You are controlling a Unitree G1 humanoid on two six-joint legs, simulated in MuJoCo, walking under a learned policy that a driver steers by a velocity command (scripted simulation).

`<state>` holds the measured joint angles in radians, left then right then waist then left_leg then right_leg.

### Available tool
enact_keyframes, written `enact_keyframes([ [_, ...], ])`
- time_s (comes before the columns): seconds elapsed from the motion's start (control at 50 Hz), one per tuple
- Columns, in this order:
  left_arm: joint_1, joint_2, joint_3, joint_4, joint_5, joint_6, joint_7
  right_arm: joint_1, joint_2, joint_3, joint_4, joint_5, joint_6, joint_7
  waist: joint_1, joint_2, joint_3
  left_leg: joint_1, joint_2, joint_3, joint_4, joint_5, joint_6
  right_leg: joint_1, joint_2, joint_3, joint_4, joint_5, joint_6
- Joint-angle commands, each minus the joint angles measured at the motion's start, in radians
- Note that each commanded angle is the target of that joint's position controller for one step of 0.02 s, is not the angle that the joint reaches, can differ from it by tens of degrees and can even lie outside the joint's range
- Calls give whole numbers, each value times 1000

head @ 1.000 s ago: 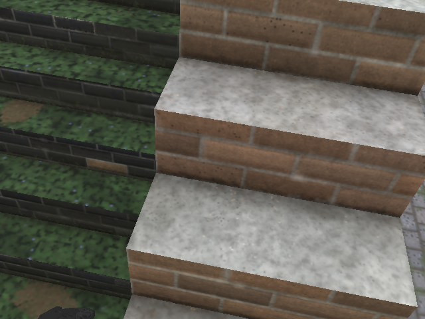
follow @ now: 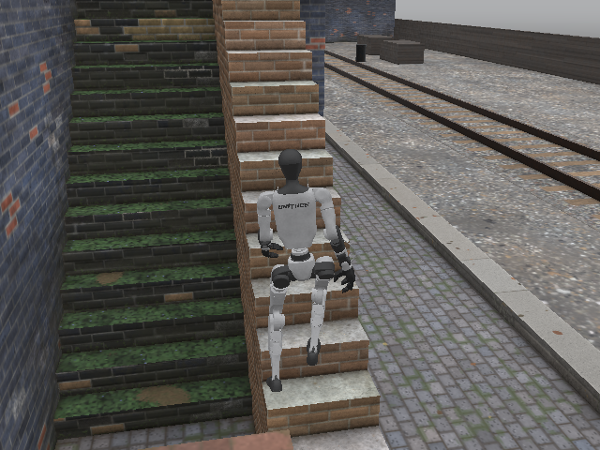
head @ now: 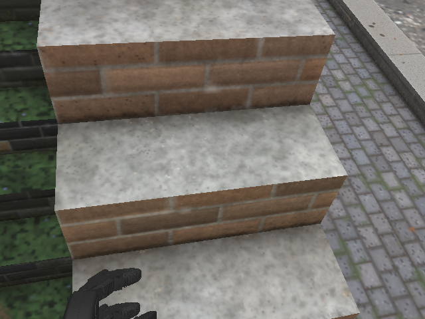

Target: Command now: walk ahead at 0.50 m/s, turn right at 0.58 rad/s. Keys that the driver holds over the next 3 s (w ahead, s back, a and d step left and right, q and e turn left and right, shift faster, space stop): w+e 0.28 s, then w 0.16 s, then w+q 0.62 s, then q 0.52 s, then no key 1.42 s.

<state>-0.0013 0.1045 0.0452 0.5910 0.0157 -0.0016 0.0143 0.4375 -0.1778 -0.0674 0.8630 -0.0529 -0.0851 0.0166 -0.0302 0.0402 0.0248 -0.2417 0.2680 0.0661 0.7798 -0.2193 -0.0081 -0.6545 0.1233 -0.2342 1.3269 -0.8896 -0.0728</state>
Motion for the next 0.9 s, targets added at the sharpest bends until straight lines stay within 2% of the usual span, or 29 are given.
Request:
enact_keyframes([
  [0.02, -48, 134, 52, -70, 20, 23, 43, -16, -125, -32, -152, 7, -23, 61, -11, -67, -333, -358, -245, -32, 807, -308, 60, 313, -192, 499, -365, 588, -163],
  [0.06, -348, 134, 40, -131, 78, 6, 40, 246, -58, -11, -129, -23, -31, 37, -267, -57, -126, -29, -251, -76, 769, -353, 106, -343, -105, 269, -190, 575, 30],
  [0.1, -696, 56, 17, -201, 67, -8, 36, 667, -36, -2, 29, -27, -20, -18, -584, 202, 149, 326, -137, -25, -313, 28, 164, -822, 12, 86, 192, 472, 102],
  [0.12, -336, -23, -2, -126, 28, -5, 27, 291, -15, 4, -6, -17, -11, -22, -270, 375, 101, 130, -145, 46, -435, 253, 104, -540, 37, 159, 563, 430, -6],
  [0.14, -264, 7, -11, -143, 48, -14, 6, 229, 15, 21, -36, -17, -40, -28, -179, 144, 30, 63, -131, -114, -500, 264, 106, -415, 38, 271, 680, 511, -18],
  [0.18, 7, -61, -5, -96, -15, 6, -7, 20, -17, 35, -29, -18, -33, -14, 72, -174, -83, 238, -65, -113, -434, 621, 110, -508, 132, 375, 1176, 504, -76],
  [0.2, 76, -64, -28, -112, -17, -2, -7, 53, -102, 28, -26, -38, -57, 5, 137, -161, -122, 450, 2, -116, -253, 960, 17, -742, 79, 400, 1200, 518, -63],
  [0.24, -19, 35, -27, -136, 41, 13, -2, 29, -233, -34, -18, -12, -105, 2, 78, -79, -48, 455, 86, -166, -444, 556, 71, -876, -52, 309, 1045, 637, -1],
  [0.26, -113, 88, -18, -168, 32, 43, -3, -51, -225, -39, -49, -9, -121, -2, 66, 55, 47, 308, 155, -303, -599, 312, 170, -860, -112, 311, 1036, 657, 39],
  [0.32, -382, 187, 10, -219, 20, 68, -19, -11, -129, -7, -15, -8, -133, -18, -38, -94, 271, 132, 37, -99, -737, 400, 141, -730, -186, 268, 506, 635, 52],
  [0.36, -385, 135, -16, -269, 15, 65, -38, 47, -157, -23, 32, 13, -88, -35, -34, -87, 220, 247, 61, -86, -853, 401, 161, -671, -238, 179, 310, 489, 5],
  [0.38, -340, 144, -24, -199, 18, 58, -41, 113, -154, -30, 52, 48, -53, -30, -86, -217, 123, 404, -12, 11, -790, 667, 183, -573, -205, 28, 97, 331, -30],
  [0.4, -164, 113, -23, -117, -2, 32, -43, 63, -113, -15, 39, 17, -20, -31, 4, -199, -64, 427, -110, 69, -538, 1248, 141, -250, -91, -23, -59, 306, -60],
  [0.44, 93, 163, -10, -130, -12, -36, -49, -2, -284, -66, -28, 7, 10, -57, 126, 25, -397, 332, -147, 89, 29, 1338, 15, 384, -132, 240, -597, 412, -100],
  [0.46, 308, 213, 26, -51, -40, -51, -30, -91, -343, -90, -69, 51, 9, -54, 216, 95, -420, 244, -159, 18, 280, 1005, 31, 583, -208, 363, -951, 719, -87],
  [0.48, 426, 242, 37, 60, -28, -69, -15, -104, -222, -84, -88, 75, 8, -7, 213, -205, -462, -525, -370, 32, 812, -121, -51, 1246, -344, 515, -859, 1161, -169],
  [0.5, 376, 313, 57, 76, 23, -67, 34, -272, -139, -55, -191, 93, -7, -44, 236, -129, -464, -884, -425, -104, 1223, -398, -49, 1238, -397, 556, -745, 1595, -190],
  [0.56, 140, 209, 26, 78, 66, -84, 104, -408, -19, 5, -390, 96, -13, -57, -25, 45, -160, -1021, -308, -349, 1421, -517, 44, 798, -486, 512, -747, 1434, -44],
  [0.62, -308, 230, 29, -65, 105, -124, 49, 6, -165, -39, -306, 93, 86, -69, -385, 203, -95, -465, -316, -178, 861, -304, 63, 262, -257, 150, -976, 997, 52],
  [0.66, -405, 280, 38, -67, 85, -124, 47, 200, -170, -70, -242, 95, 158, -108, -453, 72, -103, -68, -425, 30, 928, -62, 56, -22, -220, -12, -921, 1325, 9],
  [0.7, -497, 268, 31, -117, 62, -129, -2, 402, -168, -80, -221, 82, 189, -139, -552, -90, -159, 6, -344, -188, 754, -157, 164, 35, -185, 20, -612, 1522, 47],
  [0.72, -532, 245, 19, -126, 18, -127, -20, 415, -145, -66, -232, 52, 170, -138, -647, 71, -114, 30, -254, -288, 226, 46, 296, 49, -96, 18, -141, 1304, 108],
  [0.74, -417, 106, -21, -133, 32, -109, -45, 179, -104, -43, -235, 32, 151, -124, -441, 246, -31, -100, -276, -256, -98, 245, 312, 28, 14, 59, 249, 586, 117],
  [0.76, -304, 37, -58, -133, 69, -109, -73, -41, -50, -8, -287, 38, 136, -113, -279, 146, 19, -266, -295, -210, -102, 208, 254, -6, -42, 166, 425, 483, 104],
  [0.82, -273, -120, -134, -224, 84, -118, -89, -17, 113, 80, -213, -12, 68, -72, -59, -181, -65, -175, -313, -361, -156, 342, 132, -99, -98, 282, 296, 647, 137],
  [0.84, -32, -147, -146, -212, 127, -103, -100, -44, 15, 39, -199, 20, 22, -87, 90, -22, -8, -266, -321, -672, -273, 340, 181, -97, -75, 305, 243, 729, 164],
  [0.86, 77, -47, -113, -184, 131, -90, -99, -113, -113, -11, -225, 43, 3, -95, 110, 36, 6, -216, -239, -924, -318, 260, 270, -188, -80, 297, 267, 716, 194],
  [0.88, 63, 76, -71, -178, 58, -80, -87, -267, -270, -66, -292, 30, 4, -104, 108, 72, 21, -342, -153, -1099, -505, -171, 386, -125, -94, 259, 101, 573, 186],
  [0.9, -152, 146, -60, -212, -3, -92, -67, -322, -228, -55, -331, 15, 11, -110, 15, -50, 76, -482, -165, -1048, -664, -377, 364, 52, -138, 286, -264, 323, 163],
])
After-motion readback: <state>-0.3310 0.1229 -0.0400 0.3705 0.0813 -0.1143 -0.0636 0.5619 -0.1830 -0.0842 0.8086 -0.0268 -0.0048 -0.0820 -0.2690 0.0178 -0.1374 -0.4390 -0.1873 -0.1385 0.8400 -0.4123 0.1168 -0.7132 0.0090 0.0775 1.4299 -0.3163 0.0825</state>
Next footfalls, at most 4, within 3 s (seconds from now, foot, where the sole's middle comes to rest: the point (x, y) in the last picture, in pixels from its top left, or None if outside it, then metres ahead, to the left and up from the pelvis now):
0.18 left None -0.07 0.01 -0.82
0.34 right None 0.07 -0.18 -0.63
0.80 left None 0.22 -0.09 -0.62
1.00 right None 0.25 -0.28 -0.62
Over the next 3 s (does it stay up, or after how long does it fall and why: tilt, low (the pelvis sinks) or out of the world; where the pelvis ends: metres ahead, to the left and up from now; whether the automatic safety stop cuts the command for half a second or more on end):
stays up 0.38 -0.04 0.36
